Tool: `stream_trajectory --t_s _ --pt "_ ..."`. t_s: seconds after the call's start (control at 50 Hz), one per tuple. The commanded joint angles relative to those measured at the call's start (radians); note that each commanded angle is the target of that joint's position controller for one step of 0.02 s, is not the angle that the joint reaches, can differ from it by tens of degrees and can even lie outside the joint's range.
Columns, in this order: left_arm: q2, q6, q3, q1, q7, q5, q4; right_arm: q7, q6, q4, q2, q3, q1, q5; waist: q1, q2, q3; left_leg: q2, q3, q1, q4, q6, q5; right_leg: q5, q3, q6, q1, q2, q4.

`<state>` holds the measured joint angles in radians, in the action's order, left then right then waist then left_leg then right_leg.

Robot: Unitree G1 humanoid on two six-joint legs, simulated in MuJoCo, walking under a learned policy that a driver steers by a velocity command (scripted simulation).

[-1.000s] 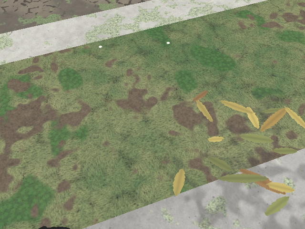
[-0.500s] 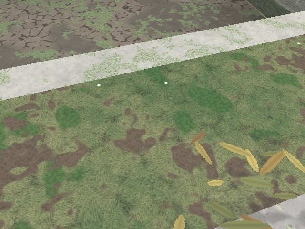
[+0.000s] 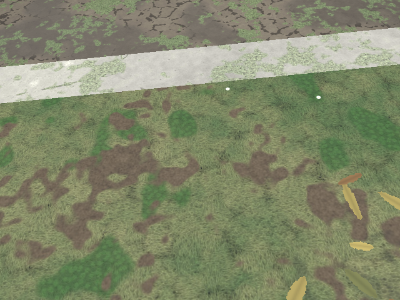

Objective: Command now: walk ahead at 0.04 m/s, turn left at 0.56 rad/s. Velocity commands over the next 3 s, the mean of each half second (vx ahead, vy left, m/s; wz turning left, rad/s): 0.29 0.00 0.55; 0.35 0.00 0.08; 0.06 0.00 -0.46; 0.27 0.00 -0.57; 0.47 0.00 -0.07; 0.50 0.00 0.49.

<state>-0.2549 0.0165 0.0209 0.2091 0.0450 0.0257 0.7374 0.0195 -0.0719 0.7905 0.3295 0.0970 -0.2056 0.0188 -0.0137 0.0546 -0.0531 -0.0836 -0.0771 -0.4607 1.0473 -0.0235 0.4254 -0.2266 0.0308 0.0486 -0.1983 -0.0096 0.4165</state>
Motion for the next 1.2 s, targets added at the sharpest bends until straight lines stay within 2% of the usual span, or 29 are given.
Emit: stream_trajectory --t_s 0.02,0.06,0.1,0.24,0.3,0.32,0.34,0.36,0.38,0.4,0.42,0.44,0.48,0.54,0.64,0.72,0.76,0.8,0.82,0.84,0.86,0.88,0.9,0.92,0.94,0.98,1.04,1.16,1.2 --pt "-0.144 -0.018 0.040 0.024 0.001 0.002 -0.054 0.018 -0.001 -0.051 0.074 0.012 -0.013 -0.003 0.023 -0.197 0.067 0.034 0.031 -0.096 0.030 -0.024 -0.025 0.270 -0.159 0.145 0.150 0.238 -0.135" --pt "-0.163 -0.023 0.050 0.080 -0.004 0.002 -0.036 0.034 -0.004 -0.078 0.075 0.007 0.056 0.006 0.066 -0.214 0.052 0.058 0.037 -0.140 -0.041 -0.023 -0.038 -0.057 -0.204 0.154 0.200 0.269 -0.203" --pt "-0.180 -0.030 0.060 0.100 -0.008 0.003 -0.024 0.049 -0.004 -0.097 0.074 0.004 0.099 0.011 0.081 -0.212 0.023 0.073 0.046 -0.156 -0.104 -0.018 -0.040 -0.211 -0.226 0.155 0.213 0.295 -0.251" --pt "-0.209 -0.062 0.081 0.115 -0.033 0.012 0.006 0.071 0.024 -0.141 0.035 -0.020 0.171 0.006 0.082 -0.190 -0.013 0.100 0.130 0.000 -0.342 0.053 -0.015 -0.253 -0.103 0.132 0.121 0.319 -0.267" --pt "-0.225 -0.057 0.089 0.094 -0.043 0.003 0.014 0.068 0.040 -0.136 0.032 -0.025 0.125 0.007 0.041 -0.178 -0.011 0.074 0.180 0.166 -0.480 0.095 -0.054 -0.203 -0.029 0.109 0.031 0.311 -0.210" --pt "-0.223 -0.052 0.088 0.074 -0.044 -0.006 0.014 0.062 0.048 -0.112 0.029 -0.025 0.054 0.015 0.000 -0.151 0.001 0.050 0.198 0.285 -0.556 0.106 -0.106 -0.181 0.024 0.092 -0.037 0.291 -0.128" --pt "-0.200 -0.050 0.080 0.072 -0.044 -0.005 0.013 0.052 0.057 -0.066 0.057 -0.013 -0.060 0.023 -0.046 -0.086 0.046 0.021 0.184 0.447 -0.597 0.123 -0.081 -0.135 0.088 0.065 -0.130 0.249 0.028" --pt "-0.132 -0.048 0.056 0.061 -0.049 0.007 -0.008 0.034 0.070 -0.022 0.136 0.013 -0.217 0.033 -0.111 0.143 0.115 0.182 -0.083 0.613 -0.734 0.166 0.121 -0.165 0.202 0.017 -0.281 0.156 0.389" --pt "-0.074 -0.051 0.038 -0.027 -0.060 0.023 -0.094 0.024 0.079 -0.056 0.256 0.030 -0.260 0.009 -0.124 0.291 0.090 0.444 -0.647 0.696 -0.911 0.284 0.401 -0.402 0.124 -0.025 -0.634 -0.005 0.639" --pt "-0.150 -0.052 0.053 -0.047 -0.066 0.041 -0.089 0.010 0.075 -0.050 0.209 0.020 -0.226 -0.004 -0.117 0.124 0.013 0.461 -0.615 0.610 -0.917 0.331 0.345 -0.337 -0.028 -0.021 -0.689 0.055 0.709" --pt "-0.166 -0.061 0.058 -0.027 -0.081 0.017 -0.069 0.004 0.076 -0.058 0.149 -0.001 -0.163 -0.003 -0.063 0.077 -0.042 0.405 -0.482 0.543 -0.895 0.305 0.209 -0.204 -0.042 -0.015 -0.656 0.097 0.691" --pt "-0.163 -0.071 0.056 0.010 -0.090 0.004 -0.040 0.000 0.085 -0.060 0.109 -0.014 -0.120 0.000 -0.022 0.043 -0.058 0.335 -0.362 0.493 -0.896 0.268 0.019 -0.110 -0.040 -0.021 -0.590 0.116 0.642" --pt "-0.158 -0.062 0.052 0.073 -0.093 0.023 0.012 -0.008 0.109 -0.067 0.079 -0.029 -0.076 -0.001 0.018 0.042 -0.015 0.253 -0.211 0.475 -0.887 0.227 -0.334 -0.013 -0.015 -0.043 -0.488 0.120 0.614" --pt "-0.130 -0.044 0.046 0.052 -0.095 0.022 0.013 -0.003 0.134 -0.026 0.087 -0.029 -0.141 -0.019 0.023 0.015 0.017 0.236 -0.123 0.483 -0.858 0.230 -0.646 0.036 0.009 -0.063 -0.482 0.102 0.618" --pt "-0.088 -0.042 0.026 -0.149 -0.099 0.013 -0.048 -0.011 0.139 0.033 0.070 -0.038 -0.230 -0.013 -0.030 0.019 -0.050 0.221 -0.078 0.492 -0.881 0.222 -0.710 0.144 0.040 -0.064 -0.543 0.087 0.429" --pt "-0.073 -0.050 0.013 -0.246 -0.100 0.004 -0.083 -0.025 0.145 0.079 0.079 -0.041 -0.270 -0.006 -0.045 0.023 -0.075 0.257 -0.073 0.523 -0.894 0.211 -0.787 0.191 0.056 -0.015 -0.455 0.051 0.233" --pt "-0.076 -0.059 0.014 -0.180 -0.089 0.005 -0.061 -0.033 0.146 0.093 0.080 -0.045 -0.240 -0.004 -0.002 0.019 -0.057 0.252 -0.038 0.524 -0.811 0.181 -1.062 0.164 0.072 0.025 -0.314 0.001 0.171" --pt "-0.112 -0.073 0.031 0.040 -0.065 0.003 0.017 -0.040 0.146 0.104 0.099 -0.042 -0.216 0.004 0.086 0.036 0.065 0.228 -0.034 0.544 -0.567 0.139 -1.292 0.149 0.064 0.057 -0.082 -0.060 0.129" --pt "-0.128 -0.087 0.037 0.182 -0.052 0.013 0.061 -0.040 0.147 0.106 0.107 -0.041 -0.197 -0.009 0.159 0.016 0.137 0.188 -0.009 0.464 -0.370 0.118 -1.169 0.297 0.035 0.077 0.120 -0.018 0.040" --pt "-0.210 -0.092 0.053 0.319 -0.035 0.030 0.091 -0.039 0.153 0.078 0.062 -0.053 -0.221 -0.018 0.178 -0.108 0.275 0.105 0.040 0.304 -0.072 0.100 -0.738 0.556 -0.165 0.118 0.357 0.205 0.099" --pt "-0.280 -0.090 0.066 0.301 -0.044 0.028 0.098 -0.040 0.145 0.103 -0.024 -0.060 -0.404 -0.050 0.066 -0.322 0.393 -0.085 0.028 0.054 0.280 0.066 0.174 1.076 -0.566 0.302 0.546 0.469 0.105" --pt "-0.239 -0.082 0.065 0.266 -0.055 -0.038 0.095 -0.048 0.133 0.121 0.040 -0.048 -0.373 -0.006 0.062 -0.168 0.400 -0.039 -0.068 0.066 0.328 0.067 0.101 1.121 -0.566 0.318 0.451 0.409 0.062" --pt "-0.173 -0.077 0.053 0.129 -0.052 -0.046 0.078 -0.041 0.130 0.108 0.043 -0.052 -0.303 -0.002 0.026 -0.164 0.272 0.017 -0.026 -0.014 0.327 0.057 0.035 0.888 -0.466 0.328 0.338 0.378 0.006" --pt "-0.100 -0.075 0.033 0.051 -0.052 -0.039 0.063 -0.037 0.129 0.090 0.045 -0.056 -0.208 0.017 0.026 -0.100 0.157 0.059 0.003 -0.037 0.265 0.054 -0.012 0.792 -0.383 0.290 0.212 0.308 -0.047" --pt "-0.085 -0.075 0.026 0.035 -0.049 -0.035 0.065 -0.031 0.121 0.071 0.044 -0.053 -0.150 0.019 0.017 -0.097 0.102 0.082 0.009 -0.035 0.217 0.046 -0.035 0.790 -0.320 0.259 0.138 0.259 -0.081" --pt "-0.106 -0.074 0.031 0.052 -0.048 -0.029 0.090 -0.024 0.095 0.063 0.020 -0.058 -0.158 0.019 -0.016 -0.095 0.092 0.089 0.026 0.053 0.125 0.023 -0.060 0.821 -0.242 0.227 0.021 0.209 -0.113" --pt "-0.151 -0.072 0.047 0.054 -0.054 -0.016 0.095 -0.032 0.072 0.054 -0.008 -0.066 -0.158 0.014 -0.037 -0.100 0.125 0.080 0.050 0.074 0.022 -0.007 -0.068 0.799 -0.213 0.227 -0.042 0.182 -0.113" --pt "-0.169 -0.024 0.067 0.078 -0.051 -0.009 0.084 -0.046 0.041 0.001 0.015 -0.060 0.013 0.008 0.019 -0.151 0.092 0.086 0.041 0.036 -0.158 -0.022 -0.140 0.153 -0.326 0.189 -0.111 0.146 -0.165" --pt "-0.173 -0.010 0.075 0.086 -0.049 -0.006 0.081 -0.052 0.042 -0.013 0.018 -0.060 0.050 0.003 0.037 -0.161 0.070 0.077 0.033 0.028 -0.208 -0.024 -0.119 0.054 -0.376 0.187 -0.105 0.146 -0.158"
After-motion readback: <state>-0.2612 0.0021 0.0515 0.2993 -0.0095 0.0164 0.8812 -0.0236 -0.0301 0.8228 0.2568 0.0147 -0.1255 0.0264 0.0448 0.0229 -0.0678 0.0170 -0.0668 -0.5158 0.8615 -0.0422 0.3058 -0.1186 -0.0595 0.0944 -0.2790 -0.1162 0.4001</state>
